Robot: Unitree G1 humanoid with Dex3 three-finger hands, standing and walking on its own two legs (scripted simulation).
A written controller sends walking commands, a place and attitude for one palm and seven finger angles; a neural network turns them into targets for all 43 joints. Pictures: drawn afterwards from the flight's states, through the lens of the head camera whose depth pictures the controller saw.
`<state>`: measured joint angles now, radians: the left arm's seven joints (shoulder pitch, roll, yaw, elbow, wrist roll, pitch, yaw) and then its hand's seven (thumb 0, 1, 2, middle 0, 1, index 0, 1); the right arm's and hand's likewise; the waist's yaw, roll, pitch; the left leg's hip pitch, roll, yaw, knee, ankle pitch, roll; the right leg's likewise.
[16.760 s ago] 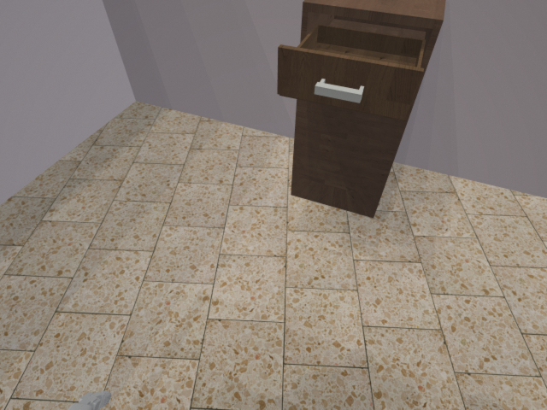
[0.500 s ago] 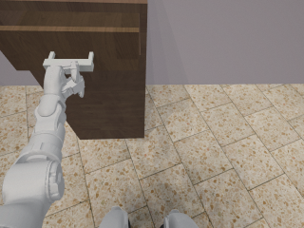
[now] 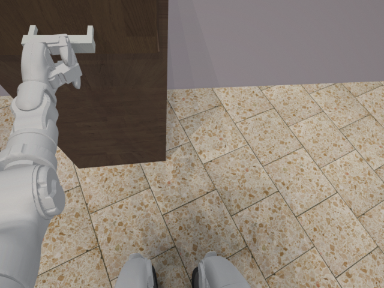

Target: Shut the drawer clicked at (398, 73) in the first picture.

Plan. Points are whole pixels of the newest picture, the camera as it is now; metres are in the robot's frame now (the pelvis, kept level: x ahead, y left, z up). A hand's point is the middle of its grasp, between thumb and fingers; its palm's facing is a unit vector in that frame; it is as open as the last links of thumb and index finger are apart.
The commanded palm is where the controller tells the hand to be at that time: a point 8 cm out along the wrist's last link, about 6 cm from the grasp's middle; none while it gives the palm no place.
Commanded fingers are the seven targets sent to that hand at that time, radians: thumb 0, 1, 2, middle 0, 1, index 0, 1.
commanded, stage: push the drawer shut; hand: left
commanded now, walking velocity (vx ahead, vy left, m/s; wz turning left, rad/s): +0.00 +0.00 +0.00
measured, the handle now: (61, 37) +0.61 +0.20 +0.10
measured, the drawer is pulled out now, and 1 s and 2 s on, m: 0.01 0.00 0.00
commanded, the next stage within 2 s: pull the fist back off the drawer in 0.46 s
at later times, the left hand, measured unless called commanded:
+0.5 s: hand (75, 60) +0.55 +0.17 +0.09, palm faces +0.04 -1.00 -0.04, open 3.3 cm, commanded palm +0.58 +0.20 +0.10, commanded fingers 0.00 0.90 0.90 -1.40 -1.60 -1.40 -1.60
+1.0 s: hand (78, 61) +0.55 +0.17 +0.09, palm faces +0.05 -1.00 -0.03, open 3.4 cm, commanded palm +0.53 +0.19 +0.10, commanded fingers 0.00 0.90 0.90 -1.40 -1.60 -1.40 -1.60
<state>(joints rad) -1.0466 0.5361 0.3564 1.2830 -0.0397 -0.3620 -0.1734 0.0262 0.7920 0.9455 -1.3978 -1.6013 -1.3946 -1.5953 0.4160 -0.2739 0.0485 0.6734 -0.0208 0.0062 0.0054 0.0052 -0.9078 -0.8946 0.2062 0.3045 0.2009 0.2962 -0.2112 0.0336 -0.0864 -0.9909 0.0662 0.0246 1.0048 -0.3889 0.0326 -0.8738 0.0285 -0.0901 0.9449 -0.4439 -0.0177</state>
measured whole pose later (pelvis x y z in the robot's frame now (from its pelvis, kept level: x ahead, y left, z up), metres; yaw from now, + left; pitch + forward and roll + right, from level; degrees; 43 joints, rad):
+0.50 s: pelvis -0.01 +0.01 -0.01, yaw +1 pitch +23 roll -5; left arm -1.19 0.55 0.30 1.34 0.00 -0.33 -0.09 0.06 0.73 1.00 -1.40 -1.60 -1.39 -1.60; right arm 0.42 -0.27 0.06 0.69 -0.05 0.00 0.02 0.00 -0.91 -0.89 0.21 0.30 0.20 0.30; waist -0.24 0.04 -0.09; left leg -1.09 0.05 0.00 1.05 -0.38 0.04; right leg -0.95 0.02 -0.12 0.98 -0.44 -0.01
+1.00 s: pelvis -0.02 +0.01 -0.01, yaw +0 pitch +23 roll -5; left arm -1.14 0.56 0.34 1.29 -0.01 -0.32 -0.10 0.07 0.80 0.97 -1.40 -1.60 -1.39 -1.60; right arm 0.46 -0.28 0.06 0.68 -0.05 -0.01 0.03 0.00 -0.91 -0.89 0.21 0.30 0.20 0.30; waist -0.24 0.05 -0.09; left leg -1.08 0.06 0.01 1.05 -0.37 0.04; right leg -0.96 0.03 -0.10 0.98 -0.43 -0.01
